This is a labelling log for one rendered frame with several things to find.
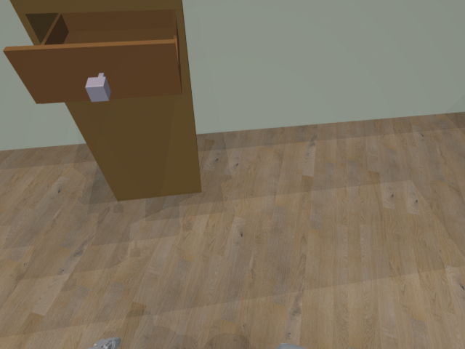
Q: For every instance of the cabinet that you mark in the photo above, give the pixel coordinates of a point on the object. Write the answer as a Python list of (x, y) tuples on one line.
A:
[(146, 147)]

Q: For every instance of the handle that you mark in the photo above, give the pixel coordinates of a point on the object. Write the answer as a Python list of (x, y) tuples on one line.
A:
[(98, 88)]

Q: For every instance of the drawer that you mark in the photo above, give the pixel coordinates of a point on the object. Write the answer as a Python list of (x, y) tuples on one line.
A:
[(137, 50)]

